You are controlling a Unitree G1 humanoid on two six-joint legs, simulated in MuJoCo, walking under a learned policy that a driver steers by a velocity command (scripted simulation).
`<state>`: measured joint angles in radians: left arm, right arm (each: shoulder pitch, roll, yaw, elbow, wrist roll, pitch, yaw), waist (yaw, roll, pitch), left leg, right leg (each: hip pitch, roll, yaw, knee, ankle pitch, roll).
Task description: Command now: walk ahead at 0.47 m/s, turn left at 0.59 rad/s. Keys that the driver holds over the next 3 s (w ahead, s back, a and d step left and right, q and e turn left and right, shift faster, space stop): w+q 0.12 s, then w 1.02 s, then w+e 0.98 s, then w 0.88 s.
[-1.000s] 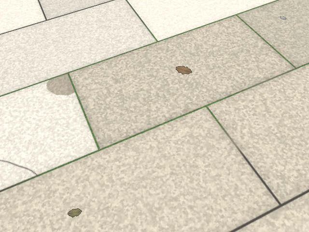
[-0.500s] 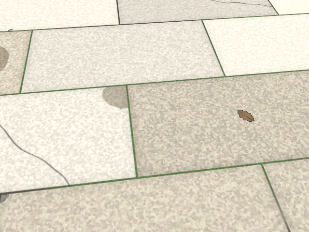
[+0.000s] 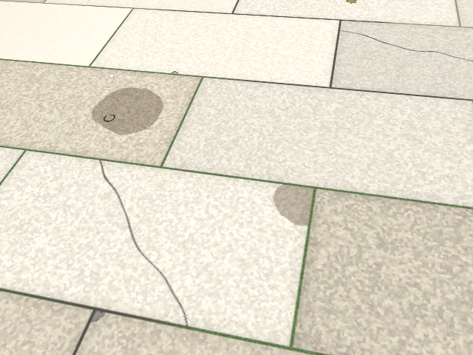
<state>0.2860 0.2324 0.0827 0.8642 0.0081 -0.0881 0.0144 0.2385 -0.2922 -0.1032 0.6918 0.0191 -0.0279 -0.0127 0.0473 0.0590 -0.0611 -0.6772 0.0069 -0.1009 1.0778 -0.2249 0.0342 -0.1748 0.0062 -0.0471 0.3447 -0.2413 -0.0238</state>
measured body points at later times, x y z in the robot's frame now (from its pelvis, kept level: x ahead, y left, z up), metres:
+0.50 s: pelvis +0.27 +0.07 -0.01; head +0.30 +0.07 +0.44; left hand +0.31 +0.37 -0.12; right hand +0.43 -0.16 -0.12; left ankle +0.27 +0.16 -0.75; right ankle +0.28 -0.09 -0.66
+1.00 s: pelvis +0.55 +0.04 +0.00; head +0.58 +0.03 +0.45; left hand +0.57 +0.32 -0.12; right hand +0.73 -0.20 -0.13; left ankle +0.53 +0.21 -0.66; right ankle +0.60 -0.03 -0.75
